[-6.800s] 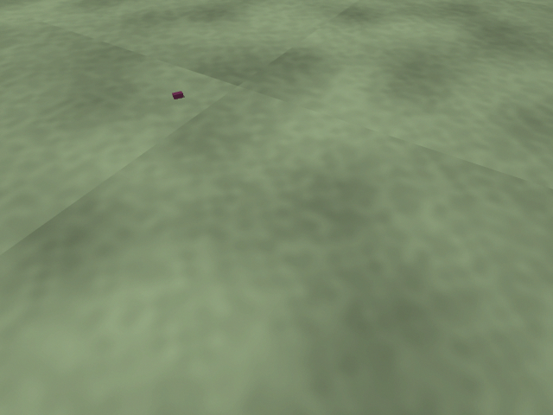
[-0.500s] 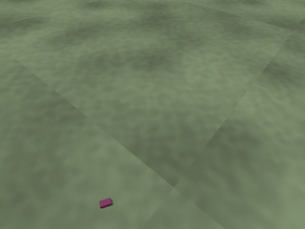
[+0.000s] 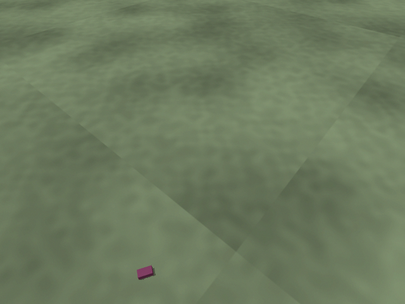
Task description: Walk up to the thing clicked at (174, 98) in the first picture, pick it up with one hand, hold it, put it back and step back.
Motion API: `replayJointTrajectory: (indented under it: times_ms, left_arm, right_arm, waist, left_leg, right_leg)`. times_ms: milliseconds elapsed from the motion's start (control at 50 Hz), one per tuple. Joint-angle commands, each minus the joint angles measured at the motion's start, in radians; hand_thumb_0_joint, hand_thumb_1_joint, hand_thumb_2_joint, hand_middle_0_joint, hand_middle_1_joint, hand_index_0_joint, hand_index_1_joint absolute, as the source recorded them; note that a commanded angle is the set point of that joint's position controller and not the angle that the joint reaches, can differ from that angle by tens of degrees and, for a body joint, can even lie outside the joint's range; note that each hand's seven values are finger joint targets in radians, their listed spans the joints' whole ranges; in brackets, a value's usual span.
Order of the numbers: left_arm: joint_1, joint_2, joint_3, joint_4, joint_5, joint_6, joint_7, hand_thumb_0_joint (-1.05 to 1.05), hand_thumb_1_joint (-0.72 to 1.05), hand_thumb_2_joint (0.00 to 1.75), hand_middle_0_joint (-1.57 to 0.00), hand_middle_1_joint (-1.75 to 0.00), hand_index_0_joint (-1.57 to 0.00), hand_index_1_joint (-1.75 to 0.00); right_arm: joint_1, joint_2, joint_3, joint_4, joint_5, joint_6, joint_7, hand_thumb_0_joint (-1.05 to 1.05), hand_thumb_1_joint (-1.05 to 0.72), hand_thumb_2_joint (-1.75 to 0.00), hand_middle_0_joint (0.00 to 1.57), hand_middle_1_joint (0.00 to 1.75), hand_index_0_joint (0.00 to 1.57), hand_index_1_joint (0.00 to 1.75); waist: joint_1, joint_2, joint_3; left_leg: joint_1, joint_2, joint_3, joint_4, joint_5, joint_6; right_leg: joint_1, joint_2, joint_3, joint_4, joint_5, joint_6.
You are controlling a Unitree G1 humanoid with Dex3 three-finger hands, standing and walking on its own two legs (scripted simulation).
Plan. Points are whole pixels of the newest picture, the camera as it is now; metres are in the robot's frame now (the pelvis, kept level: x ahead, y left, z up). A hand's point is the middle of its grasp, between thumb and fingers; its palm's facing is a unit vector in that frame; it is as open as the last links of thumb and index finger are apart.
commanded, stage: walk up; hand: left
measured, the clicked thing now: (145, 272) +0.42 +0.28 -0.77
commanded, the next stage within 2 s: stand in 0.36 s
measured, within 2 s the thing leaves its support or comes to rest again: neither
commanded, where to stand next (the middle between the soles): +0.07 +0.01 m, yaw +1 degrees
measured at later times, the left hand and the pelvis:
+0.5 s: hand out of the picture +0.09 +0.25 -0.15, palm faces -0.02 -0.94 -0.35, open 7.4 cm; pelvis +0.00 +0.00 +0.00, yaw +0 degrees
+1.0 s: hand out of the picture +0.08 +0.24 -0.16, palm faces +0.00 -0.94 -0.35, open 7.4 cm; pelvis +0.01 -0.01 +0.00, yaw +1 degrees
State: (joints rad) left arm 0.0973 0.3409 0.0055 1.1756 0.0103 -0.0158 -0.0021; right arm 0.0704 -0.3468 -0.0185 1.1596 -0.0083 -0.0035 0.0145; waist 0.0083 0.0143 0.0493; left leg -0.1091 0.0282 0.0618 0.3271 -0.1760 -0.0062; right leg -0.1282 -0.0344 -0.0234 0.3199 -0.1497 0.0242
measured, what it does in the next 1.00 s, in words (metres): stands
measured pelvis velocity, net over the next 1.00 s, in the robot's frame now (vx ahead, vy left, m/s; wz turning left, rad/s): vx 0.01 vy -0.01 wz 0.02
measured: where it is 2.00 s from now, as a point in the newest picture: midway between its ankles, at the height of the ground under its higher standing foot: outside the picture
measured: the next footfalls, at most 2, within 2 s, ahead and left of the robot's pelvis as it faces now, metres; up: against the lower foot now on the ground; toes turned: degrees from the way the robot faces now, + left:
none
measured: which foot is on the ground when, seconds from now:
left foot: down 0.00-1.00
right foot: down 0.00-1.00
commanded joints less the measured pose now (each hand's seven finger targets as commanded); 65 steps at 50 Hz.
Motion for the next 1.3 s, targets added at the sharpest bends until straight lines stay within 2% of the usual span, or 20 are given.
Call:
replayJointTrajectory:
  times_ms: [0,220,320,380,440,580,680,940,1120,1200,1280]
  left_arm:
    - [-0.054,0.214,0.035,-0.066,-0.001,-0.023,0.011,0.00,0.90,0.90,-0.20,-0.30,-0.20,-0.30]
    - [-0.057,0.214,0.038,-0.078,0.002,-0.019,0.010,0.00,0.90,0.90,-0.20,-0.30,-0.20,-0.30]
    - [-0.059,0.211,0.040,-0.080,-0.002,-0.017,0.009,0.00,0.90,0.90,-0.20,-0.30,-0.20,-0.30]
    - [-0.062,0.216,0.037,-0.083,-0.005,-0.013,0.010,0.00,0.90,0.90,-0.20,-0.30,-0.20,-0.30]
    - [-0.060,0.210,0.036,-0.084,-0.004,-0.010,0.009,0.00,0.90,0.90,-0.20,-0.30,-0.20,-0.30]
    - [-0.051,0.224,0.037,-0.088,-0.003,-0.015,0.008,0.00,0.90,0.90,-0.20,-0.30,-0.20,-0.30]
    - [-0.055,0.225,0.035,-0.091,-0.006,-0.015,0.009,0.00,0.90,0.90,-0.20,-0.30,-0.20,-0.30]
    - [-0.038,0.222,0.033,-0.091,-0.004,-0.018,0.010,0.00,0.90,0.90,-0.20,-0.30,-0.20,-0.30]
    - [-0.046,0.230,0.037,-0.091,-0.004,-0.015,0.011,0.00,0.90,0.90,-0.20,-0.30,-0.20,-0.30]
    - [-0.040,0.229,0.038,-0.088,-0.003,-0.014,0.009,0.00,0.90,0.90,-0.20,-0.30,-0.20,-0.30]
    - [-0.042,0.230,0.038,-0.094,-0.003,-0.015,0.009,0.00,0.90,0.90,-0.20,-0.30,-0.20,-0.30]
  right_arm:
    - [-0.046,-0.209,-0.036,-0.059,0.001,-0.021,-0.012,0.00,-0.90,-0.90,0.20,0.30,0.20,0.30]
    - [-0.030,-0.212,-0.035,-0.062,-0.001,-0.021,-0.014,0.00,-0.90,-0.90,0.20,0.30,0.20,0.30]
    - [-0.019,-0.208,-0.032,-0.060,0.001,-0.024,-0.015,0.00,-0.90,-0.90,0.20,0.30,0.20,0.30]
    - [-0.034,-0.212,-0.028,-0.066,-0.002,-0.029,-0.019,0.00,-0.90,-0.90,0.20,0.30,0.20,0.30]
    - [-0.034,-0.219,-0.028,-0.063,-0.002,-0.027,-0.020,0.00,-0.90,-0.90,0.20,0.30,0.20,0.30]
    - [-0.025,-0.212,-0.025,-0.067,-0.002,-0.030,-0.019,0.00,-0.90,-0.90,0.20,0.30,0.20,0.30]
    - [-0.020,-0.210,-0.022,-0.064,-0.002,-0.027,-0.017,0.00,-0.90,-0.90,0.20,0.30,0.20,0.30]
    - [-0.025,-0.216,-0.022,-0.069,0.000,-0.025,-0.019,0.00,-0.90,-0.90,0.20,0.30,0.20,0.30]
    - [-0.015,-0.207,-0.018,-0.074,-0.003,-0.023,-0.020,0.00,-0.90,-0.90,0.20,0.30,0.20,0.30]
    - [-0.010,-0.208,-0.017,-0.075,-0.002,-0.022,-0.019,0.00,-0.90,-0.90,0.20,0.30,0.20,0.30]
    - [-0.008,-0.213,-0.018,-0.077,-0.003,-0.024,-0.018,0.00,-0.90,-0.90,0.20,0.30,0.20,0.30]
  waist:
    - [-0.009,-0.017,-0.089]
    - [-0.011,-0.006,-0.074]
    - [-0.007,-0.003,-0.077]
    - [-0.011,-0.014,-0.068]
    - [-0.011,0.006,-0.062]
    - [-0.015,-0.006,-0.101]
    - [-0.018,-0.016,-0.076]
    - [-0.015,-0.001,-0.093]
    - [-0.014,-0.017,-0.078]
    - [-0.014,-0.015,-0.065]
    - [-0.013,-0.009,-0.075]
  left_leg:
    - [0.030,0.108,-0.106,-0.064,0.092,0.024]
    - [0.005,0.105,-0.103,-0.071,0.052,0.026]
    - [0.006,0.106,-0.106,-0.071,0.077,0.024]
    - [0.007,0.121,-0.116,-0.082,0.128,0.010]
    - [-0.005,0.114,-0.113,-0.090,0.065,0.009]
    - [0.030,0.119,-0.113,-0.075,0.152,0.010]
    - [0.019,0.117,-0.112,-0.073,0.119,0.007]
    - [0.034,0.122,-0.109,-0.052,0.164,0.010]
    - [0.019,0.122,-0.112,-0.064,0.139,0.007]
    - [0.002,0.115,-0.110,-0.068,0.077,0.011]
    - [0.008,0.118,-0.112,-0.064,0.088,0.011]
  right_leg:
    - [0.008,-0.102,0.085,-0.045,0.114,-0.028]
    - [0.014,-0.098,0.088,-0.044,0.088,-0.032]
    - [0.017,-0.095,0.090,-0.034,0.094,-0.033]
    - [0.011,-0.101,0.086,-0.043,0.073,-0.035]
    - [0.009,-0.101,0.090,-0.055,0.034,-0.035]
    - [0.031,-0.107,0.082,-0.042,0.118,-0.038]
    - [0.018,-0.109,0.087,-0.061,0.086,-0.038]
    - [0.032,-0.111,0.083,-0.059,0.154,-0.041]
    - [0.036,-0.110,0.080,-0.059,0.122,-0.042]
    - [0.026,-0.107,0.084,-0.074,0.051,-0.039]
    - [0.028,-0.109,0.088,-0.072,0.066,-0.042]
